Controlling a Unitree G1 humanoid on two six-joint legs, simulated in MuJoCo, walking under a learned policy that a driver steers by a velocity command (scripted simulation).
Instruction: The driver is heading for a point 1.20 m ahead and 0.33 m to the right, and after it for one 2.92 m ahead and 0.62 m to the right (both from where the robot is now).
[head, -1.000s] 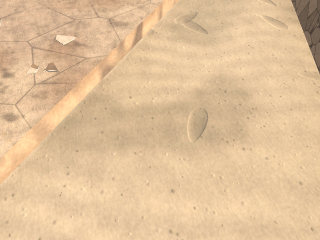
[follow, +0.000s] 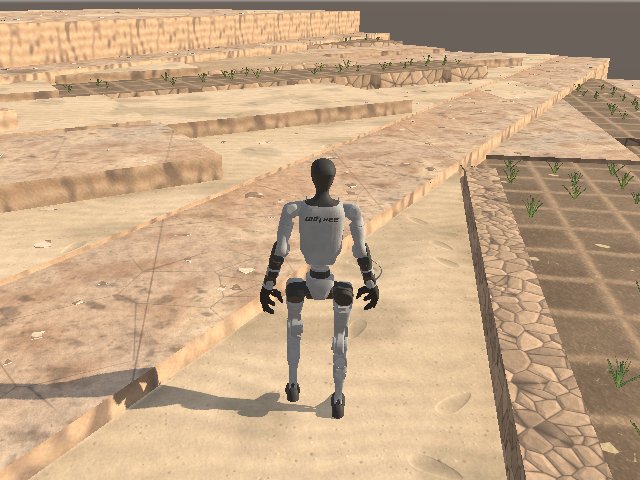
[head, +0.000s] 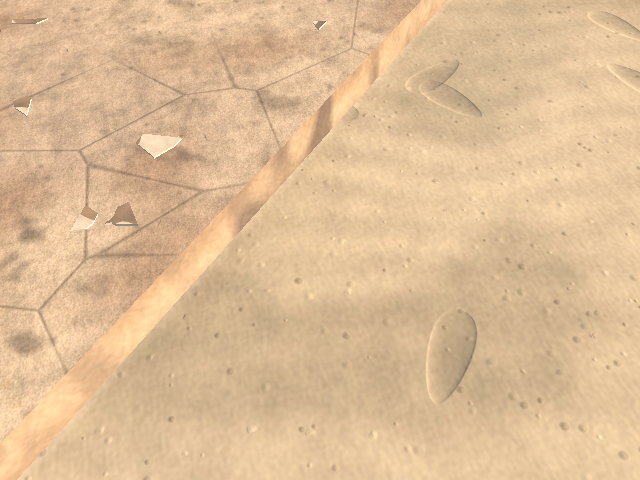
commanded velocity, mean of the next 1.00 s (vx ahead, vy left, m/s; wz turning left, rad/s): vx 0.04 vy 0.00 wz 0.00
